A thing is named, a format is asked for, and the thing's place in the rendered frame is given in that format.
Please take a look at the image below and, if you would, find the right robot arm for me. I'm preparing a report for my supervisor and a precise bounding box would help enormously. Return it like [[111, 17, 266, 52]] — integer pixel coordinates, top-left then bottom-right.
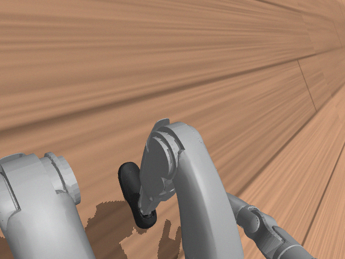
[[237, 205, 317, 259]]

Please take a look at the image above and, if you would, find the right robot hand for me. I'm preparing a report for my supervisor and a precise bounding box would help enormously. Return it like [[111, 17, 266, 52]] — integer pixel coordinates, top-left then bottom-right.
[[226, 192, 249, 223]]

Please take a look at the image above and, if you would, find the right robot foot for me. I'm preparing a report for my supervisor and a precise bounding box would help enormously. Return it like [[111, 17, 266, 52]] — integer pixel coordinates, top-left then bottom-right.
[[118, 162, 157, 229]]

